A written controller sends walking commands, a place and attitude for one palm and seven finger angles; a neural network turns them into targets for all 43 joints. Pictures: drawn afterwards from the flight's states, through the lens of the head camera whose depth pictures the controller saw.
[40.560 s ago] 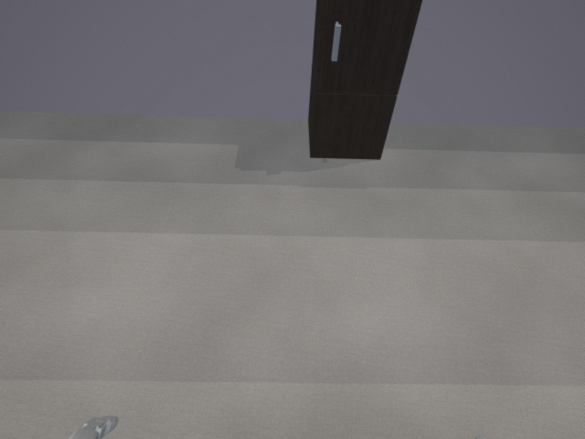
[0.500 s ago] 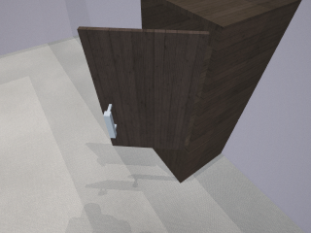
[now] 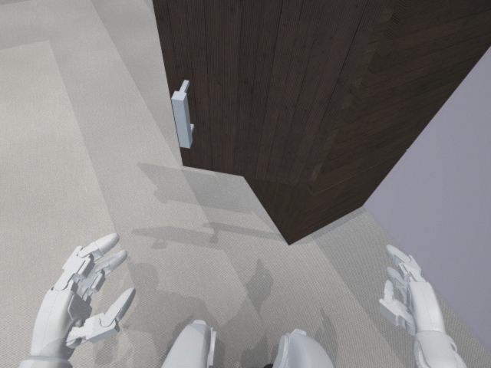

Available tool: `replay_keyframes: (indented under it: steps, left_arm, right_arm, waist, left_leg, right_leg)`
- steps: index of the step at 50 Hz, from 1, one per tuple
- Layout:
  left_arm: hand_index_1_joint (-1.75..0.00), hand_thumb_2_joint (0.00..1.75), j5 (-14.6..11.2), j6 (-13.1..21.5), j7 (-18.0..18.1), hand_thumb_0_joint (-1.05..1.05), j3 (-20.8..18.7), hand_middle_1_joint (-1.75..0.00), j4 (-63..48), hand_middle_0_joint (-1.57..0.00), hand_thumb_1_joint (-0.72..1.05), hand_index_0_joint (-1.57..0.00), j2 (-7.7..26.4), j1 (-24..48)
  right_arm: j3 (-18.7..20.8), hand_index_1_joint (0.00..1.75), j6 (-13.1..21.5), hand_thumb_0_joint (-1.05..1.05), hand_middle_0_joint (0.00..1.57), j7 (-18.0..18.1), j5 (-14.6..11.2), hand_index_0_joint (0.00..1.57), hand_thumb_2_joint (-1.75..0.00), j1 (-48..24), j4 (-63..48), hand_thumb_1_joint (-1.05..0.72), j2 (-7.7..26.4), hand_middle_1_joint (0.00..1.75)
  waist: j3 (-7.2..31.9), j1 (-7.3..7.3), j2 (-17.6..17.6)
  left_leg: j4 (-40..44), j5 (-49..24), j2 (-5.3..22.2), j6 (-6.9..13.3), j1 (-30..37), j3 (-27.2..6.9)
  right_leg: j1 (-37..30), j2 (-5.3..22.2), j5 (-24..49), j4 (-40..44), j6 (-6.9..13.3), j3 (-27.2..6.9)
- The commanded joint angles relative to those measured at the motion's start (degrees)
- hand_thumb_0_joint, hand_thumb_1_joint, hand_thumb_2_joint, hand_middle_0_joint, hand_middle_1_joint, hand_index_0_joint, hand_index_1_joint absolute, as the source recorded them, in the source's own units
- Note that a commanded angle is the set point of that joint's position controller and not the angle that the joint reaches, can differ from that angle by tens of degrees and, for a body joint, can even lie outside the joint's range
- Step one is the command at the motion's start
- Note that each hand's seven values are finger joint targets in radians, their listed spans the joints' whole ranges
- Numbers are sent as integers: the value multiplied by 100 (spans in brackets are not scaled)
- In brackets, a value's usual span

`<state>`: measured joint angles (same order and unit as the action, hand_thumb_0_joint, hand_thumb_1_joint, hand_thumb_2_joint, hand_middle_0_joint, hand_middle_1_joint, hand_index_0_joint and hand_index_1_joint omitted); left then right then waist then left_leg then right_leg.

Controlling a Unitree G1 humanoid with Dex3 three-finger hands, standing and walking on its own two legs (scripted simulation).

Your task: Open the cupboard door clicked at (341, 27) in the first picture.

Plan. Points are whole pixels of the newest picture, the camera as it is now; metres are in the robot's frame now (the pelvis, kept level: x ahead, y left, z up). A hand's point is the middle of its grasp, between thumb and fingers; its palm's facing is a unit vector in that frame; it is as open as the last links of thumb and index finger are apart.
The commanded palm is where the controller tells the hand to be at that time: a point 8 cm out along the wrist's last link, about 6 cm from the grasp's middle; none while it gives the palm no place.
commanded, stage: raise the hand with hooked fingers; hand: left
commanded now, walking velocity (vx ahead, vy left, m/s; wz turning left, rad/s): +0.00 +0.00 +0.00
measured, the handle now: (185, 115) +0.59 +0.21 +0.00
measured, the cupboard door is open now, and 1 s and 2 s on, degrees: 51 51 51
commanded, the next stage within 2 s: move the hooked fingers beside the handle in 1.58 s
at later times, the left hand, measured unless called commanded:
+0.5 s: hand (91, 267) +0.23 +0.26 +0.03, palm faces -0.02 -1.00 -0.07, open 12.2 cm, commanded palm +0.22 +0.31 +0.03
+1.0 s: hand (68, 241) +0.27 +0.30 +0.03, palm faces -0.05 -1.00 -0.08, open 14.0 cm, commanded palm +0.25 +0.35 +0.03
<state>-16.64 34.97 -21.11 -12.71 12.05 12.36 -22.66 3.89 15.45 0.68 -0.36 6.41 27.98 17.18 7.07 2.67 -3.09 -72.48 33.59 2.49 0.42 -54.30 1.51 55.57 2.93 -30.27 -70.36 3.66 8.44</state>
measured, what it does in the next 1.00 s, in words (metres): stands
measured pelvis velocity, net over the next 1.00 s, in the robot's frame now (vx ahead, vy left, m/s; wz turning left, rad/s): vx -0.01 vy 0.04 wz -0.01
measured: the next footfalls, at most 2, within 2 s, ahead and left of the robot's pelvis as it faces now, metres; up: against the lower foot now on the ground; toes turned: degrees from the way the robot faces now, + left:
none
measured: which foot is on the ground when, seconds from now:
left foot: down 0.00-1.00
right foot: down 0.00-1.00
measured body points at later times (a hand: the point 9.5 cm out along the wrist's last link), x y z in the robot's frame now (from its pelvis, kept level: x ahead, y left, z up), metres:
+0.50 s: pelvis -0.01 +0.03 +0.00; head +0.08 +0.05 +0.44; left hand +0.23 +0.31 +0.03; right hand +0.15 -0.23 -0.09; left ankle +0.02 +0.11 -0.63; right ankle +0.04 -0.09 -0.63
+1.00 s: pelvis -0.01 +0.04 +0.00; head +0.10 +0.07 +0.43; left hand +0.26 +0.35 +0.04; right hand +0.18 -0.20 -0.08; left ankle +0.02 +0.11 -0.63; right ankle +0.04 -0.09 -0.63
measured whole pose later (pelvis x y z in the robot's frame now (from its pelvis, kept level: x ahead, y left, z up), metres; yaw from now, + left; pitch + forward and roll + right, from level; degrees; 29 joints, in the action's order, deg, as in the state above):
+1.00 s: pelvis -0.01 +0.04 +0.00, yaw +0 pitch +19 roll -4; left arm -20.3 23.2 -31.1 -22.6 17.9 22.8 -3.6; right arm -2.2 13.5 2.4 -1.1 12.4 30.7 15.6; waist 7.6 0.3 0.7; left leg -73.6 32.9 1.4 3.5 -60.4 1.3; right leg 59.8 2.9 -27.5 -68.2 0.5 7.9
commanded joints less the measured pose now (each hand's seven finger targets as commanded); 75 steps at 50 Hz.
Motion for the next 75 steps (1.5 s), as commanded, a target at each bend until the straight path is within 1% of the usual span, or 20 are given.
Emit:
replay_keyframes:
  steps: [1,3,5,7,10,13,17,22,27,30,33,37,42,44,47,54,58,62,67,75]
  left_arm:
    - [-70,63,-101,549,-145,0,225,-70,-2511,-25,27,-25,692,1593]
    - [-74,61,-101,98,-375,0,215,-74,-1940,-25,22,-25,853,1708]
    - [-76,59,-77,-504,-506,0,-32,-76,-1285,-25,18,-25,964,1306]
    - [-80,57,-185,-1141,-601,0,-443,-80,-782,-25,13,-25,1170,928]
    - [-84,54,-418,-1598,-433,0,-912,-84,-1353,-26,6,-26,1307,778]
    - [-88,51,-484,-1360,0,0,-1235,-88,-1821,-27,-1,-27,1433,743]
    - [-94,47,-233,-694,305,0,-808,-94,-1588,-27,-10,-27,1143,1105]
    - [-102,42,-161,-421,-270,0,-345,-102,-856,-28,-22,-28,1094,1728]
    - [-110,37,-408,-608,-575,0,-1098,-110,-1330,-29,-34,-29,1928,1792]
    - [-114,34,-474,-609,-410,0,-1294,-114,-1592,-29,-41,-29,1901,1481]
    - [-118,31,-460,-666,-261,0,-1228,-118,-1299,-30,-48,-30,1676,1455]
    - [-120,30,-342,-866,-430,0,-1037,-120,-506,-30,-50,-30,1600,1748]
    - [-120,30,-393,-946,-893,0,-1165,-120,-570,-30,-50,-30,2023,2627]
    - [-120,30,-465,-851,-985,0,-1481,-120,-804,-30,-50,-30,2351,2720]
    - [-120,30,-586,-744,-998,0,-1752,-120,-643,-30,-50,-30,2532,2633]
    - [-120,30,-637,-1027,-1263,0,-1794,-120,215,-30,-50,-30,2523,2800]
    - [-120,30,-738,-1107,-1436,0,-1688,-120,-8,-30,-50,-30,2431,2647]
    - [-120,30,-753,-903,-1275,0,-1941,-120,-236,-30,-50,-30,2704,2609]
    - [-120,30,-693,-798,-1075,0,-1937,-120,-153,-30,-50,-30,2648,2711]
    - [-120,30,-652,-913,-1198,0,-1796,-120,-268,-30,-50,-30,2609,2642]
  right_arm:
    - [4,30,292,0,20,184,-37,20,-90,405,-406,-90,548,30]
    - [-37,30,266,0,20,243,-81,20,-90,470,-289,-90,618,30]
    - [-42,30,206,0,20,286,-172,20,-90,429,-319,-90,631,30]
    - [-47,30,91,0,20,301,-218,20,-90,294,-448,-90,622,30]
    - [-60,30,-8,0,20,273,-242,20,-90,113,-726,-90,486,30]
    - [-82,30,-1,0,20,234,-172,20,-90,186,-713,-90,325,30]
    - [-78,30,79,0,20,192,-90,20,-90,326,-463,-90,367,30]
    - [-88,30,151,0,20,274,-163,20,-90,567,-375,-90,691,30]
    - [-66,30,217,0,20,332,-186,20,-90,682,-482,-90,799,30]
    - [-49,30,194,0,20,281,-156,20,-90,683,-488,-90,727,30]
    - [-55,30,114,0,20,210,-124,20,-90,666,-439,-90,693,30]
    - [-79,30,2,0,20,207,-152,20,-90,696,-466,-90,793,30]
    - [-110,30,34,0,20,295,-182,20,-90,747,-510,-90,893,30]
    - [-101,30,72,0,20,300,-167,20,-90,799,-489,-90,893,30]
    - [-125,30,99,0,20,283,-122,20,-90,814,-420,-90,867,30]
    - [-136,30,11,0,20,274,-188,20,-90,809,-375,-90,932,30]
    - [-99,30,63,0,20,242,-204,20,-90,884,-448,-90,937,30]
    - [-83,30,103,0,20,208,-159,20,-90,904,-419,-90,929,30]
    - [-109,30,58,0,20,211,-163,20,-90,852,-421,-90,899,30]
    - [-119,30,31,0,20,229,-190,20,-90,880,-474,-90,908,30]
  waist:
    - [1678,-652,973]
    - [1461,-754,696]
    - [1406,-610,295]
    - [1567,-289,187]
    - [2126,5,246]
    - [2267,160,339]
    - [1495,-178,378]
    - [1003,-567,341]
    - [1913,-230,957]
    - [2126,-108,1070]
    - [1820,-185,1110]
    - [1260,-387,770]
    - [1601,-432,950]
    - [2112,-301,1091]
    - [2105,-239,1047]
    - [1863,-314,959]
    - [2211,-301,805]
    - [2206,-257,760]
    - [1790,-287,1043]
    - [2038,-335,1027]
  left_leg:
    - [670,-1582,-169,176,598,-310]
    - [590,-1434,-165,183,323,-379]
    - [744,-1191,-201,166,15,-400]
    - [932,-1259,-267,132,-56,-387]
    - [1177,-1569,-331,106,189,-346]
    - [1276,-1960,-275,54,361,-397]
    - [1283,-1504,-222,46,247,-473]
    - [1256,-458,-248,98,4,-529]
    - [1433,-1248,-250,26,686,-614]
    - [1452,-2154,-202,-78,1104,-650]
    - [1395,-2426,-178,-169,1087,-671]
    - [1415,-1607,-196,-108,575,-667]
    - [1356,-1552,-204,-85,731,-699]
    - [1307,-2121,-183,-133,1084,-720]
    - [1210,-2431,-179,-166,1059,-727]
    - [1195,-1984,-193,-69,621,-621]
    - [1151,-2260,-190,-2,772,-588]
    - [1045,-2357,-191,12,599,-568]
    - [1182,-1779,-199,-2,466,-558]
    - [1185,-1839,-195,43,625,-544]
  right_leg:
    - [-801,-283,947,1120,-175,-1052]
    - [-667,-322,866,1087,-211,-940]
    - [-838,-303,534,1223,-266,-913]
    - [-1205,-290,507,1265,-249,-875]
    - [-1722,-196,788,1316,-298,-831]
    - [-1789,-241,1163,1147,-243,-688]
    - [-936,-305,590,1050,-200,-523]
    - [-221,-288,-231,1135,-206,-577]
    - [-726,-318,496,1019,-146,-515]
    - [-828,-333,1002,923,-159,-388]
    - [-578,-366,1091,846,-170,-296]
    - [-337,-387,725,902,-169,-283]
    - [-350,-388,727,908,-145,-368]
    - [-531,-377,983,882,-142,-390]
    - [-521,-424,1095,818,-124,-370]
    - [-445,-369,935,858,-170,-386]
    - [-688,-374,1170,953,-179,-453]
    - [-791,-394,1238,879,-158,-483]
    - [-545,-376,754,907,-141,-464]
    - [-681,-359,905,987,-188,-511]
